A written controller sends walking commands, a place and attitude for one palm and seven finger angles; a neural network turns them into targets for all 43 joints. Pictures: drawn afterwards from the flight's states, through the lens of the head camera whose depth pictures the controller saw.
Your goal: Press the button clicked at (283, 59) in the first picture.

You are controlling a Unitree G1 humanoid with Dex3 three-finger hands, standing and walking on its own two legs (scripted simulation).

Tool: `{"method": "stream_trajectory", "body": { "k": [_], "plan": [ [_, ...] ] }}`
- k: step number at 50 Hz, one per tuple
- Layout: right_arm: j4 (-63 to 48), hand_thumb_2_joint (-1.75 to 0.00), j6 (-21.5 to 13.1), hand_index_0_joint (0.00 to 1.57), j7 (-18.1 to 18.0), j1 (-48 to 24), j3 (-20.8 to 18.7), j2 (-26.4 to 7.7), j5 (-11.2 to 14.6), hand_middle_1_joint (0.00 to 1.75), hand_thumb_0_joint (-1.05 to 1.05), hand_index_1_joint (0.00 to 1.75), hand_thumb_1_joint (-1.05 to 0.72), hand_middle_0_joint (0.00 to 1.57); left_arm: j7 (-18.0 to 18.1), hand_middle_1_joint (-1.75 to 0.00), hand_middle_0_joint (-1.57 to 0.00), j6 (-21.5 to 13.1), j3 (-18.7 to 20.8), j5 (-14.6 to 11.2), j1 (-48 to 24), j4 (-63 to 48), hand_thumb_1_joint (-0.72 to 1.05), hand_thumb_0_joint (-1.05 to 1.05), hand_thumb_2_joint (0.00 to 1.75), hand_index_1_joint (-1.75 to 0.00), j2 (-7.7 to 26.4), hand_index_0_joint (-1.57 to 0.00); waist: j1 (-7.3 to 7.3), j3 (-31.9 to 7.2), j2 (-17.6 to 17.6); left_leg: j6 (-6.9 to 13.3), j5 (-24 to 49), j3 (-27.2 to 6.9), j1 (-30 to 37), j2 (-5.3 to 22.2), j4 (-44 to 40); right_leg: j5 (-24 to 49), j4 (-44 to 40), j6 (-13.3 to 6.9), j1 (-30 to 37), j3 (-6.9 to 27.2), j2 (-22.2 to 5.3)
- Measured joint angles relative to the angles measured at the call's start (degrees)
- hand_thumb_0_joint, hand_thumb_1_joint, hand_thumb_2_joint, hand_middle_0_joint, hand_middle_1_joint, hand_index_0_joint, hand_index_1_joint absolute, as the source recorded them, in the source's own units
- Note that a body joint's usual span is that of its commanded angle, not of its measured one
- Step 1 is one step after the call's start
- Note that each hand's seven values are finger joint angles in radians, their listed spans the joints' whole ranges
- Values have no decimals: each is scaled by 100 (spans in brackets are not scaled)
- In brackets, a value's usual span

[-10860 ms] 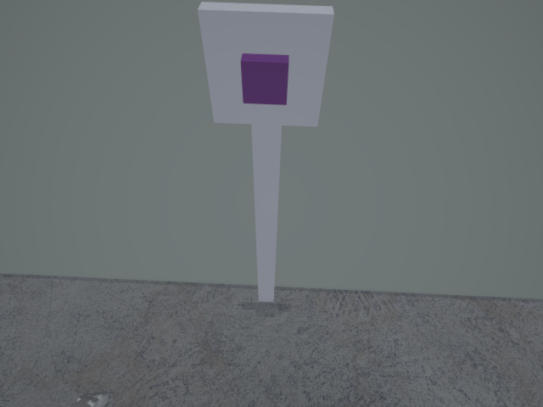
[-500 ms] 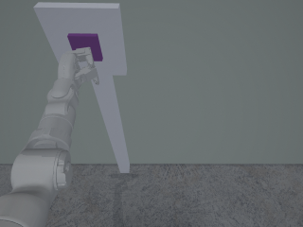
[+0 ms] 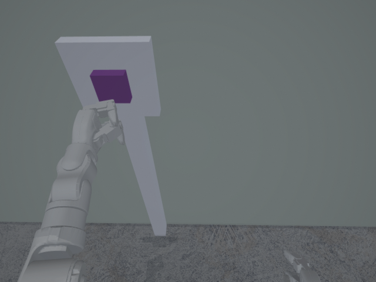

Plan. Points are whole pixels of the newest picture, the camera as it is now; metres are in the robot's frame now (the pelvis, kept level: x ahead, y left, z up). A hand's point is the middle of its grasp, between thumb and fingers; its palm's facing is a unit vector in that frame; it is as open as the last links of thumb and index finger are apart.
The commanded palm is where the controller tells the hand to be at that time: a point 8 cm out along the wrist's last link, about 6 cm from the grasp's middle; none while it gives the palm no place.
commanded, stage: pull the fist back off the button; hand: left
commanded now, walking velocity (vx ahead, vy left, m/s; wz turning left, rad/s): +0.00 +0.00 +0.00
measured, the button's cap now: (112, 86) +0.48 +0.20 +0.20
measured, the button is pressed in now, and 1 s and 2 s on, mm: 0 0 0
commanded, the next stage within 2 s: draw the hand back to the body in 0.18 s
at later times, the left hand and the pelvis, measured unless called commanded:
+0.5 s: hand (111, 140) +0.34 +0.17 +0.17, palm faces +0.04 -1.00 -0.02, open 3.1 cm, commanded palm +0.29 +0.23 +0.17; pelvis +0.01 -0.01 +0.00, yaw +1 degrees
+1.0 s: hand (71, 188) +0.23 +0.21 +0.16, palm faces +0.29 -0.92 -0.24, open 3.1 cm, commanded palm +0.19 +0.25 +0.17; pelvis -0.02 -0.01 +0.01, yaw +1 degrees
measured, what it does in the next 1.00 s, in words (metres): stands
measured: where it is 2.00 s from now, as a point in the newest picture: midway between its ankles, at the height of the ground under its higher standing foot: outside the picture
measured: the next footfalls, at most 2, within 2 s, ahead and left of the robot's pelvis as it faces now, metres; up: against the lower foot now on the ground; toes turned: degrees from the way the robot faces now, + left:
none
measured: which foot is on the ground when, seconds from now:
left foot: down 0.00-1.00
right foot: down 0.00-1.00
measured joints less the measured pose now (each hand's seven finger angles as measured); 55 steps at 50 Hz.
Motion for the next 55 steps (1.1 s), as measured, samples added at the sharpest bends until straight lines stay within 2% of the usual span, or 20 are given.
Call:
{"method": "stream_trajectory", "body": {
  "k": [7,13,19,25,31,35,40,43,47,51,55],
  "plan": [
    [-69,-90,104,20,-68,-295,5,-33,26,29,2,30,-90,20,-30,-150,-130,517,-183,-100,687,-1063,90,1,90,-150,-42,-130,158,21,31,-32,8,-132,198,-33,-79,-17,-132,-23,269,-127,-14],
    [-18,-90,222,20,-179,-567,93,-15,19,29,2,30,-90,20,-2,-150,-130,790,-348,-122,444,-927,90,1,90,-150,-27,-130,177,95,20,-53,49,-275,206,-59,-70,-16,-157,-46,341,-271,-26],
    [-60,-90,301,20,-151,-548,148,64,-18,29,2,30,-90,20,-25,-150,-130,723,-210,-132,260,-725,90,2,90,-150,23,-130,94,82,28,-74,104,-224,228,-38,-168,32,-198,-72,312,-216,-7],
    [-146,-90,381,20,-37,-248,125,56,16,29,2,30,-90,20,-239,-150,-130,710,94,-253,1163,-1473,90,1,90,-150,68,-130,51,-47,72,-85,90,-77,410,-5,-294,33,-245,-68,405,-61,20],
    [-97,-90,323,20,-90,-138,53,-34,28,29,2,30,-90,20,-298,-150,-130,870,230,-333,2062,-2336,90,1,90,-150,148,-130,119,-4,82,-92,62,-97,498,18,-241,31,-255,-74,530,-79,43],
    [-33,-90,165,20,-171,-211,17,-92,23,29,2,30,-90,20,-323,-150,-130,847,176,-372,2264,-2657,90,2,90,-150,150,-130,192,65,114,-84,85,-177,491,4,-186,53,-256,-72,576,-161,34],
    [-39,-90,16,20,-207,-375,52,-69,23,29,2,30,-90,20,-457,-150,-130,832,126,-473,2446,-2889,90,2,90,-150,164,-130,217,39,141,-74,148,-221,477,-14,-194,98,-263,-62,577,-208,19],
    [-79,-90,-67,20,-169,-533,51,5,-155,29,2,30,-90,20,127,-150,-130,371,-21,-10,2767,-3150,90,2,90,-150,241,-130,192,155,180,-78,195,-193,536,22,-256,191,-387,-72,649,-176,57],
    [-117,-90,-23,20,-102,-601,32,101,-278,29,2,30,-90,20,734,-150,-130,-230,-97,372,3253,-3433,90,1,90,-150,229,-130,226,340,174,-74,312,-145,641,43,-447,352,-612,-66,750,-122,85],
    [-24,-90,45,20,-72,-530,16,126,-345,29,2,30,-90,20,1009,-150,-130,-563,-149,573,3634,-3663,90,1,90,-150,194,-130,310,457,186,-52,373,-127,757,26,-587,436,-780,-45,875,-101,77],
    [112,-90,125,20,-65,-455,2,140,-383,29,2,30,-90,20,1121,-150,-130,-738,-137,660,3945,-3864,90,1,90,-150,202,-130,346,499,207,-23,375,-116,846,-4,-653,454,-870,-13,974,-89,52]
  ]
}}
